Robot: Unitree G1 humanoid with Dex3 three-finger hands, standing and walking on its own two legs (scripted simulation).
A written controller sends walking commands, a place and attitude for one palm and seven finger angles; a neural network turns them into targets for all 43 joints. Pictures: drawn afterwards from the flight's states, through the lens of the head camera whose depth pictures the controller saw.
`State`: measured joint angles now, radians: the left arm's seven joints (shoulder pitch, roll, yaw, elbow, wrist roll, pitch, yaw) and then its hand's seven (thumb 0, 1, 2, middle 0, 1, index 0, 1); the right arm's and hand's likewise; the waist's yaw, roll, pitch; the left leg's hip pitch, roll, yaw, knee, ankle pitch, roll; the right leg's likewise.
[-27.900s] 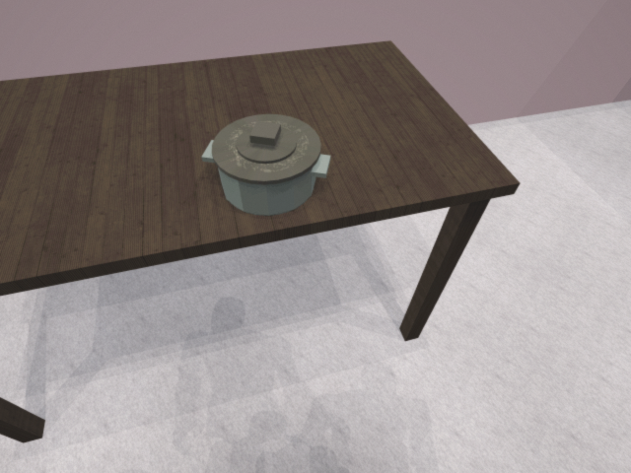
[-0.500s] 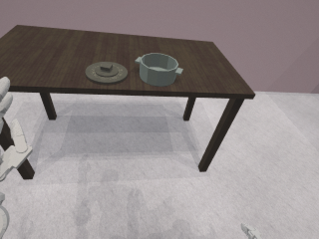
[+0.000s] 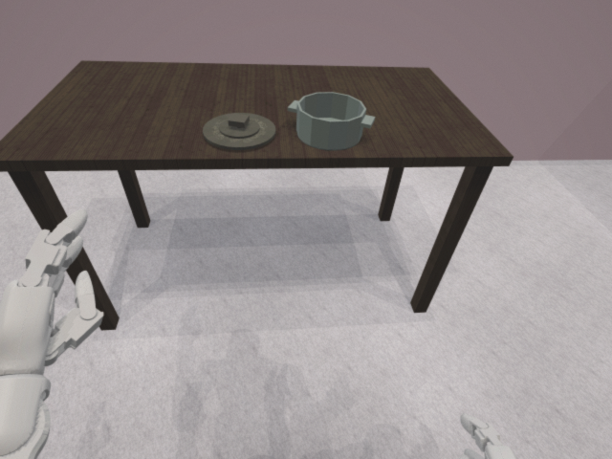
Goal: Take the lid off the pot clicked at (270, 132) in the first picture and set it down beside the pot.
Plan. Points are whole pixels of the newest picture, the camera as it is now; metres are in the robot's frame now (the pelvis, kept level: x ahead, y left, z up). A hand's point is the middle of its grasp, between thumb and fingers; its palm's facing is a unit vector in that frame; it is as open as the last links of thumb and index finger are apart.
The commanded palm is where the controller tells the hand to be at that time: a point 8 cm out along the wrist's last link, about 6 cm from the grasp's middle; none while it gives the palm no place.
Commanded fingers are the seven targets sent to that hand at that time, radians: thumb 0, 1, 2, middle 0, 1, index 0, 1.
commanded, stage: stop stepping back and stand still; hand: left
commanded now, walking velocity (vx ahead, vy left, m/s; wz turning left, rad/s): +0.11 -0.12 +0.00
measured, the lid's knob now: (239, 120) +0.91 +0.20 +0.03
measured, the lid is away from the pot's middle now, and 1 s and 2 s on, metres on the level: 0.24 0.24 0.24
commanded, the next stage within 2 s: let the arm hang, fingers relaxed in 0.44 s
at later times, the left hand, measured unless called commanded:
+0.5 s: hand out of the picture -0.05 +0.19 -0.17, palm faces +0.01 -0.99 -0.13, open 7.3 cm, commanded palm none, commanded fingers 0.00 0.90 0.90 -0.20 -0.30 -0.20 -0.30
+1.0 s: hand out of the picture +0.09 +0.17 -0.15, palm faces -0.02 -0.98 -0.22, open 7.3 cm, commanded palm none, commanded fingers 0.00 0.90 0.90 -0.20 -0.30 -0.20 -0.30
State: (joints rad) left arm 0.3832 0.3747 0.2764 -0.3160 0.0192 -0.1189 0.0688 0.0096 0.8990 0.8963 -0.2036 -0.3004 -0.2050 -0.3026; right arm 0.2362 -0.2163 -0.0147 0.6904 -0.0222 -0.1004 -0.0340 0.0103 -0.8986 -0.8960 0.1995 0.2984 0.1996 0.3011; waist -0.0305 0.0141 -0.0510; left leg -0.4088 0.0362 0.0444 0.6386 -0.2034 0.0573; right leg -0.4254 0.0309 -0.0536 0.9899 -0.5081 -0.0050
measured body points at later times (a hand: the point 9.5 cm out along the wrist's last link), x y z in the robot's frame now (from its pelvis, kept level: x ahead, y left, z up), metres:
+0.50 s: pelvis +0.01 +0.01 +0.01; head +0.06 +0.05 +0.46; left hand -0.05 +0.24 -0.16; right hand -0.04 -0.22 -0.12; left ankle +0.06 +0.10 -0.72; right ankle -0.02 -0.13 -0.73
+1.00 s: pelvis +0.03 -0.01 +0.02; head +0.04 -0.01 +0.47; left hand +0.09 +0.22 -0.13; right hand +0.04 -0.24 -0.14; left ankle +0.06 +0.10 -0.72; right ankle -0.02 -0.13 -0.72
